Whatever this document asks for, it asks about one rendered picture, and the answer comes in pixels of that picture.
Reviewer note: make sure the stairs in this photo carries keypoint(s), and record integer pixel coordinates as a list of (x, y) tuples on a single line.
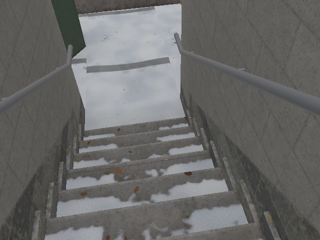
[(147, 181)]

